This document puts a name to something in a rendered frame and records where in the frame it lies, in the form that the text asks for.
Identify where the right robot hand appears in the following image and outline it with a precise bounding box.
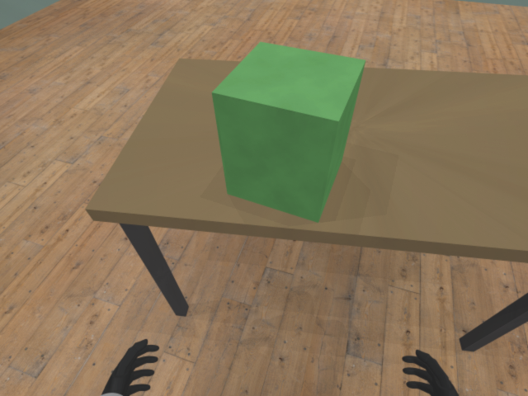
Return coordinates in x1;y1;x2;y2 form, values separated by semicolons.
402;350;459;396

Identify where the left robot hand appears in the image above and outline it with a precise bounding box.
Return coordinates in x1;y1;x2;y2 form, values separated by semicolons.
101;339;159;396

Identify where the table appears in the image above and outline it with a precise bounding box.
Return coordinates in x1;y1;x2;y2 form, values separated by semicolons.
85;59;528;351

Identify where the carton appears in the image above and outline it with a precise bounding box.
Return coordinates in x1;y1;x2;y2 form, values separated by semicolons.
212;42;365;223

